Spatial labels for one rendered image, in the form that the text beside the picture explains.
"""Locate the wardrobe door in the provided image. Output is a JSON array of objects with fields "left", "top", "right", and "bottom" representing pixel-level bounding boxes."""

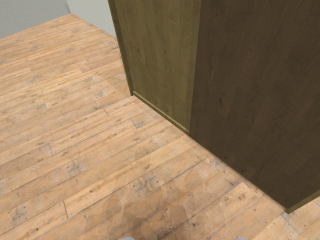
[
  {"left": 114, "top": 0, "right": 202, "bottom": 130},
  {"left": 189, "top": 0, "right": 320, "bottom": 209}
]

